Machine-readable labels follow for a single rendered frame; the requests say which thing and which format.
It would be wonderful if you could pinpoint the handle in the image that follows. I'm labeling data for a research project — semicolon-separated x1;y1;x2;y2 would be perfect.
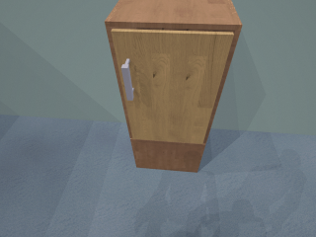
121;58;134;101

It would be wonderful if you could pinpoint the cupboard door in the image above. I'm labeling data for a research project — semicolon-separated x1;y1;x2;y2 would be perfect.
111;29;234;144

